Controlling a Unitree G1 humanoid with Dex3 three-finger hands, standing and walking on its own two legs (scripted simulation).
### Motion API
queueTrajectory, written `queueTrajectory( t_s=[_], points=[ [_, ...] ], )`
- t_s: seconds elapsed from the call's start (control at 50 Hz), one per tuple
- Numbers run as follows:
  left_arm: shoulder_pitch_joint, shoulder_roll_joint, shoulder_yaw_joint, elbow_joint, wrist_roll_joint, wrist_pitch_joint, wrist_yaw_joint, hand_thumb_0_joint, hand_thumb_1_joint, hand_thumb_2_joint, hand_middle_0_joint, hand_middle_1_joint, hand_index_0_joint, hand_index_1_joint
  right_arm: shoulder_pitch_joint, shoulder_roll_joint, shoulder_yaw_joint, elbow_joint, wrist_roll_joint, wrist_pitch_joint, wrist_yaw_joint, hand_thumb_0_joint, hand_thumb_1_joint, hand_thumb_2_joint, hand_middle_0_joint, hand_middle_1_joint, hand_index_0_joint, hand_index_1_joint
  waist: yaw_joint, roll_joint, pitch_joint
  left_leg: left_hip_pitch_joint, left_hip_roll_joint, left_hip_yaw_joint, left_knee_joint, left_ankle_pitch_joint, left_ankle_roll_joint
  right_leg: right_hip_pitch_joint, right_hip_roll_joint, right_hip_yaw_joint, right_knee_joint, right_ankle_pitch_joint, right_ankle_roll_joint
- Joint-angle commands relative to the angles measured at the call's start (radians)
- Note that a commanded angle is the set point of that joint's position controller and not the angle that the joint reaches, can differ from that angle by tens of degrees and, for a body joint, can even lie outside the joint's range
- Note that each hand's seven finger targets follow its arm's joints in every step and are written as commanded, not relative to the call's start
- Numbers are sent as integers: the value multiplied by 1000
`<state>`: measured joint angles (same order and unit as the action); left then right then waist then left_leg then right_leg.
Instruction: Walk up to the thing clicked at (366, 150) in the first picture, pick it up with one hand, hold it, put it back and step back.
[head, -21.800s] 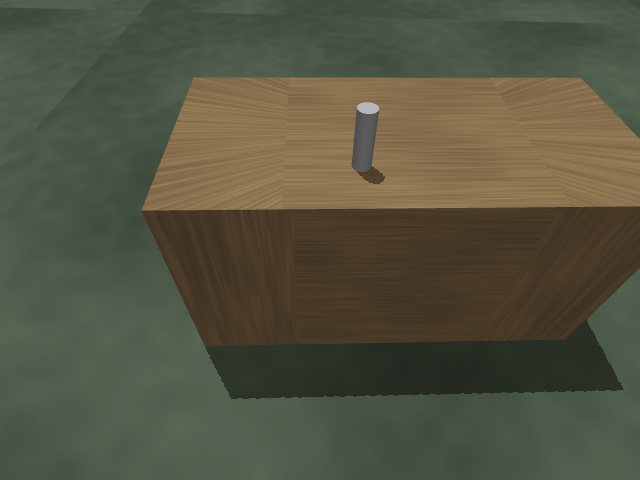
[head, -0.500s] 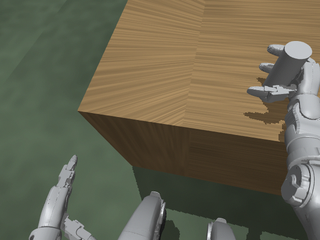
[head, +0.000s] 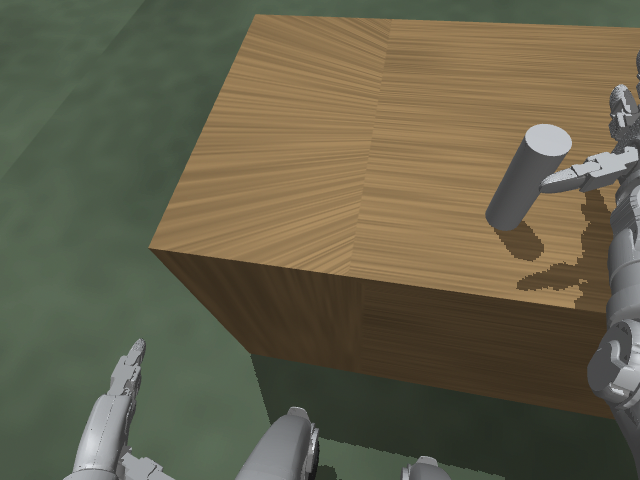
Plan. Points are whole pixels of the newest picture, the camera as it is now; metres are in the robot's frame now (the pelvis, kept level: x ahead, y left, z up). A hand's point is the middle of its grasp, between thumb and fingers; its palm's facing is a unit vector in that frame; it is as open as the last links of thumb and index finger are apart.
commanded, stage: rise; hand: right
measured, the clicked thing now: (522, 183) +0.51 -0.15 +0.03
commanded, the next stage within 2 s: sink last in 0.20 s
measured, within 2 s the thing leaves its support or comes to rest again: neither
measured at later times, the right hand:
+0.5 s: hand out of the picture +0.48 -0.33 +0.13, palm faces +0.37 +0.88 -0.31, open 17.6 cm
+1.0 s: hand out of the picture +0.25 -0.26 +0.13, palm faces +0.33 +0.88 -0.36, open 17.4 cm
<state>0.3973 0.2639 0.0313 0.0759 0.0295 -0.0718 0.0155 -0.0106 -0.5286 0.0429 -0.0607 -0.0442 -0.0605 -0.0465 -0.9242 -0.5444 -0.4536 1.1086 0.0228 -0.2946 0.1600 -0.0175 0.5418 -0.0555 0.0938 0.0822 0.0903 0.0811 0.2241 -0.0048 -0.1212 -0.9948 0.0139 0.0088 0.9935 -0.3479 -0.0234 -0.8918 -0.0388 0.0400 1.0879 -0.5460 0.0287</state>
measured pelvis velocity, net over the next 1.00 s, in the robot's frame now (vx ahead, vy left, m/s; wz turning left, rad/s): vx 0.04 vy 0.00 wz -0.03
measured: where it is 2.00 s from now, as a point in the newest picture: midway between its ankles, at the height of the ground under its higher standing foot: outside the picture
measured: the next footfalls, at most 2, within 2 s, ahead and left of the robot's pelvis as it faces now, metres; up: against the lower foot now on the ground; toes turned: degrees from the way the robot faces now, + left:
none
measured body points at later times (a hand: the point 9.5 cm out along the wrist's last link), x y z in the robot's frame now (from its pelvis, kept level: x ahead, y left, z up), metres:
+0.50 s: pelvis +0.03 +0.00 +0.05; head +0.11 -0.01 +0.49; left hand +0.16 +0.27 -0.01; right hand +0.46 -0.37 +0.15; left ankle +0.07 +0.14 -0.66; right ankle -0.02 -0.13 -0.66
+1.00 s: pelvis +0.04 +0.00 +0.06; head +0.05 +0.02 +0.50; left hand +0.21 +0.26 +0.00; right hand +0.23 -0.30 +0.15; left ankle +0.07 +0.14 -0.66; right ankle -0.02 -0.13 -0.66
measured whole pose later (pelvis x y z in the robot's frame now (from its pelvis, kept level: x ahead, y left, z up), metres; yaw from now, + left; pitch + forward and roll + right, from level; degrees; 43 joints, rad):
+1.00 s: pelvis +0.04 +0.00 +0.06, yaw -2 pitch +4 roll +1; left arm 0.38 0.24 0.13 0.31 -0.05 0.03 0.06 -0.01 -0.53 0.07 -0.06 -0.06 -0.06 -0.06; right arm 0.39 -0.31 -0.25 -0.15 0.08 0.02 -0.03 -0.02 0.54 -0.05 0.06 0.06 0.06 0.06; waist -0.04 -0.05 -0.07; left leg -0.44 0.04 0.02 0.69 -0.33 -0.03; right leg -0.31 -0.02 0.04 0.70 -0.46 0.02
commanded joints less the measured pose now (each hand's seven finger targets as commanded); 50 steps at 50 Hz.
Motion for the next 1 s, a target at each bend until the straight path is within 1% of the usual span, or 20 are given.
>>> queueTrajectory(
  t_s=[0.0, 0.04, 0.08, 0.1, 0.14, 0.16, 0.18, 0.2, 0.32, 0.38, 0.4, 0.44, 0.48, 0.52, 0.6, 0.64, 0.76, 0.8, 0.88, 0.98],
  points=[
    [-32, 146, 69, -87, -18, -67, 23, 0, -558, 45, -52, -38, -44, -45, -452, -222, 23, -155, 31, -7, 48, 0, 582, -44, 57, 52, 56, 52, -28, -153, -498, 437, -30, 29, -126, 304, 39, 264, 24, -22, -212, 454, -12],
    [-34, 131, 43, -38, -25, -70, 20, 0, -556, 42, -51, -39, -45, -44, -389, -170, 42, -72, 49, 16, 77, 0, 558, -42, 62, 49, 59, 49, -21, -85, -390, 417, -31, 33, -148, 290, 37, 225, 20, -13, -234, 451, -18],
    [-83, 121, 21, -56, -29, -83, 22, 0, -580, 83, -63, -61, -48, -75, -444, -198, 32, -76, 55, 20, 86, 0, 479, -50, 63, 55, 66, 55, -28, -58, -400, 453, -27, 23, -171, 283, 30, 243, 23, -21, -250, 410, -28],
    [-83, 141, 44, -70, -34, -58, 22, 0, -551, 63, -60, -59, -53, -65, -314, -355, 34, 32, -53, 71, 27, 0, 499, -44, 63, 56, 67, 56, -108, -43, -362, 510, -18, 23, -213, 220, 34, 227, 35, -38, -295, 354, -26],
    [-5, 111, 27, -34, -37, -34, 6, 0, -548, 59, -57, -56, -52, -60, -399, -236, 99, 1, -40, 100, -4, 0, 526, -39, 61, 58, 67, 57, -51, -14, -309, 496, -24, 19, -240, 217, 27, 231, 35, -45, -319, 323, -33],
    [8, 109, 33, -29, -38, -27, 0, 0, -548, 59, -58, -56, -52, -61, -389, -252, 102, 1, -50, 112, -13, 0, 511, -40, 63, 57, 67, 57, -50, -5, -289, 498, -24, 22, -257, 203, 24, 235, 36, -50, -331, 304, -36],
    [4, 115, 34, -27, -41, -24, 1, 0, -544, 53, -57, -52, -52, -56, -462, -371, 51, -137, -60, 112, -34, 0, 528, -38, 62, 57, 66, 57, -84, -56, -384, 549, -15, 6, -269, 220, 20, 284, 40, -61, -334, 317, -37],
    [47, 95, 8, 1, -43, -19, -5, 0, -544, 52, -54, -50, -50, -53, -423, -361, 66, -63, -70, 127, -45, 0, 555, -34, 59, 58, 65, 58, -74, -44, -355, 551, -17, 9, -268, 260, 22, 288, 42, -67, -334, 348, -35],
    [-27, 170, 81, 17, -55, 5, -14, 0, -547, 71, -47, -50, -45, -51, -395, -528, -6, -148, -98, 162, -117, 0, 611, -33, 55, 55, 55, 55, -133, -91, -451, 662, -7, 11, -287, 364, 34, 360, 45, -71, -365, 464, -19],
    [-104, 160, 73, 26, -62, 2, -10, 0, -551, 77, -45, -48, -40, -52, -317, -456, 14, -142, -91, 172, -140, 0, 611, -33, 54, 56, 54, 56, -146, -124, -465, 669, -15, 23, -296, 383, 40, 420, 36, -66, -383, 524, -7],
    [-127, 164, 76, 24, -63, 1, -9, 0, -553, 79, -46, -49, -40, -54, -242, -384, 49, -75, -85, 179, -144, 0, 611, -36, 55, 56, 54, 56, -141, -98, -418, 656, -21, 35, -299, 373, 45, 413, 30, -59, -394, 547, 0],
    [-181, 176, 83, -57, -70, -10, -2, 0, -554, 81, -47, -47, -40, -54, -230, -398, 46, -203, -77, 171, -156, 0, 611, -38, 55, 56, 53, 56, -158, -125, -517, 686, -24, 41, -301, 410, 45, 509, 19, -54, -391, 647, 9],
    [-76, 148, 64, -1, -71, -7, -2, 0, -553, 78, -47, -46, -40, -53, -75, -300, 89, -205, -63, 181, -155, 0, 611, -38, 56, 55, 53, 55, -160, -113, -450, 708, -25, 51, -301, 445, 51, 494, 21, -55, -403, 694, 15],
    [8, 95, 36, 17, -81, 2, -8, 0, -556, 79, -49, -47, -41, -55, 123, -278, 75, -309, -42, 191, -154, 0, 599, -40, 57, 55, 54, 55, -182, -123, -412, 724, -20, 47, -310, 497, 50, 512, 28, -65, -404, 748, 12],
    [49, 106, 83, 111, -88, 18, -11, 0, -543, 68, -51, -51, -48, -54, 308, -170, 132, -647, 13, 236, -146, 0, 570, -42, 59, 54, 54, 54, -194, -208, -278, 632, -29, 63, -332, 426, 61, 577, 16, -54, -440, 784, 19],
    [27, 88, 77, 122, -96, 28, -19, 0, -546, 71, -54, -52, -49, -56, 426, -175, 111, -860, 32, 248, -153, 0, 545, -49, 59, 54, 54, 54, -227, -202, -242, 669, -25, 63, -347, 399, 63, 561, 18, -58, -459, 740, 16],
    [-67, 151, 162, 148, -91, 48, 3, 0, -549, 73, -55, -57, -49, -62, 753, -110, 83, -1307, 61, 274, -183, 0, 529, -49, 61, 53, 55, 53, -228, -125, -180, 724, -16, 64, -357, 411, 52, 565, 24, -60, -482, 642, 1],
    [-109, 158, 173, 96, -84, 46, 20, 0, -554, 74, -55, -55, -47, -63, 889, -91, 64, -1388, 58, 272, -200, 0, 532, -49, 60, 53, 54, 53, -245, -68, -219, 779, -9, 63, -348, 458, 48, 581, 29, -55, -475, 664, -1],
    [-101, 148, 177, 61, -78, 35, 54, 0, -549, 73, -51, -52, -44, -60, 1126, 39, 123, -1429, 59, 261, -208, 0, 566, -49, 54, 56, 52, 56, -237, 18, -132, 764, -10, 73, -343, 419, 40, 560, 24, -50, -478, 635, -4],
    [15, 52, 118, 32, -83, 27, 47, 0, -530, 62, -53, -59, -52, -60, 1346, 121, 157, -1534, 60, 238, -193, 0, 554, -52, 51, 58, 52, 58, -251, 6, -29, 714, 3, 69, -365, 285, 28, 507, 42, -74, -493, 457, -21]
  ],
)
